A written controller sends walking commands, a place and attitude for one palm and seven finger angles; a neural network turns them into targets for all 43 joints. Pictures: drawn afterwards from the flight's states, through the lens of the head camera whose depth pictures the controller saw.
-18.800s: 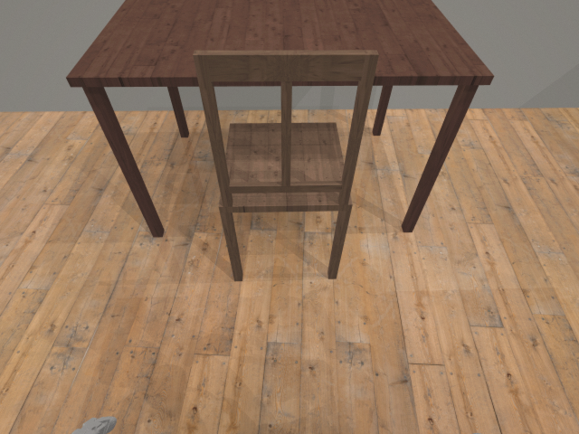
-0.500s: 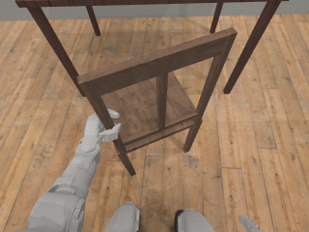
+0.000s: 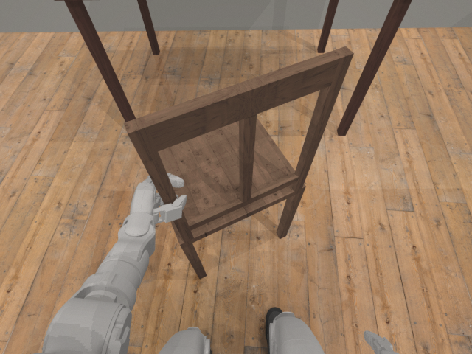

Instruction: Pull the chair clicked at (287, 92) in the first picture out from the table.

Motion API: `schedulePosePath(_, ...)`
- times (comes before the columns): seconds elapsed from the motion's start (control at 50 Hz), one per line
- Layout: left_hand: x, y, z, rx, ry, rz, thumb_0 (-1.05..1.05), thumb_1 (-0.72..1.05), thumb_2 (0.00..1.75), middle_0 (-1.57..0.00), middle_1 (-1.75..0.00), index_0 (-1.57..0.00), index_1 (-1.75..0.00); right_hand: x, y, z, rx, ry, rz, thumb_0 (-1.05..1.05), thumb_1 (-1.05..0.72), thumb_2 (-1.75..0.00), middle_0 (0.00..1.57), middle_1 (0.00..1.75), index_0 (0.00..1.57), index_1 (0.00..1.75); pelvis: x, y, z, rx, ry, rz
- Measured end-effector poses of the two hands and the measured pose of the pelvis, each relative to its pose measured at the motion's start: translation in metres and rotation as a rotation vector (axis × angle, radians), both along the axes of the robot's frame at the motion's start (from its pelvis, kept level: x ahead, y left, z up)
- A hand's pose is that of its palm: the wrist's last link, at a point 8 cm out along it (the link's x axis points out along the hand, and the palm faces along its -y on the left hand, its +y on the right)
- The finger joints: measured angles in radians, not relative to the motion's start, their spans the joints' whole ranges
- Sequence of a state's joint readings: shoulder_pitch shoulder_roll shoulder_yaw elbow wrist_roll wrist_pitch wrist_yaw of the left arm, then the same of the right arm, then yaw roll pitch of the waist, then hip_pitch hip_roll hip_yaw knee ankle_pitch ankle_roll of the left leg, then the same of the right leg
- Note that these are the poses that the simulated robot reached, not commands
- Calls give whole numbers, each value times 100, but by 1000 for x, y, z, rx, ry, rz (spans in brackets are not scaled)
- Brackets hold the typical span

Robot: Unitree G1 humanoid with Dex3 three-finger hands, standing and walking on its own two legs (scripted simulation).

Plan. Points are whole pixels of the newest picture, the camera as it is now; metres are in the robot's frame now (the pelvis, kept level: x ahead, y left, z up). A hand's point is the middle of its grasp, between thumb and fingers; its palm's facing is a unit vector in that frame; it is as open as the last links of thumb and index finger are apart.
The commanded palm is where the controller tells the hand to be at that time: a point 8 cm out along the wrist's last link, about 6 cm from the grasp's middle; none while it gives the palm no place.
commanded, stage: stop walking, hand still on the chair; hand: left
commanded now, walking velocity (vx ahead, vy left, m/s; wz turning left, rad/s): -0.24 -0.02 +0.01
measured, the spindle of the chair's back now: (246, 164) +0.48 -0.02 -0.06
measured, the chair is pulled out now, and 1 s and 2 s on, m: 0.45 0.60 0.60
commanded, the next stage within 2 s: open the thumb and straighten the fingers in 1.12 s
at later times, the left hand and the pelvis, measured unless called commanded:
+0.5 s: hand (164, 275) +0.24 +0.13 -0.05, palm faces +0.04 -0.98 -0.17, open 5.8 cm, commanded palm +0.23 +0.18 -0.04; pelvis -0.03 +0.00 +0.02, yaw -1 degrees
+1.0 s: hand (155, 287) +0.23 +0.14 -0.05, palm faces +0.00 -0.98 -0.18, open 5.9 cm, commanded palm +0.21 +0.19 -0.04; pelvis -0.02 +0.01 +0.02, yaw -2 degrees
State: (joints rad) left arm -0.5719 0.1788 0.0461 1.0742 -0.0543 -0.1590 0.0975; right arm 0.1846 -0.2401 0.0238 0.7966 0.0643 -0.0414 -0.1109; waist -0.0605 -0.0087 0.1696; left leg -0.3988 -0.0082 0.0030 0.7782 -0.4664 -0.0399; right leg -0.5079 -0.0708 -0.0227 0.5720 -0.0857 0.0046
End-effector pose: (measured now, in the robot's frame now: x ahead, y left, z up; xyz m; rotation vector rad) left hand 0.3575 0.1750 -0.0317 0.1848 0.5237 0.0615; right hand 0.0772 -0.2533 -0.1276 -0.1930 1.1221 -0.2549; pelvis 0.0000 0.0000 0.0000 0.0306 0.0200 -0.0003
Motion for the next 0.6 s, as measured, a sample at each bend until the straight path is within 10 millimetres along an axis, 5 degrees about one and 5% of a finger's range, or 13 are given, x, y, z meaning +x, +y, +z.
schedulePosePath(0.12, -35, 8, 1, -1, 6, -27, 1, 60, 68, -19, -120, -50, -145, -37, 2, 12, -45, 12, 2, 1, -91, -90, 20, 30, 20, 30, -21, 11, 5, 0, -9, -14)
schedulePosePath(0.22, -69, 11, 2, -13, 24, 6, 3, 59, 67, -18, -118, -50, -145, -50, 11, 12, 11, 42, 15, 1, -91, -90, 20, 30, 20, 30, -22, 3, 10, -27, -8, -3)
schedulePosePath(0.6, -144, 8, 4, -17, 42, 21, 3, 59, 68, -17, -117, -50, -145, 17, 3, 47, -30, -232, 54, 1, -91, -90, 20, 30, 20, 30, -30, 2, 18, -29, -61, -16)
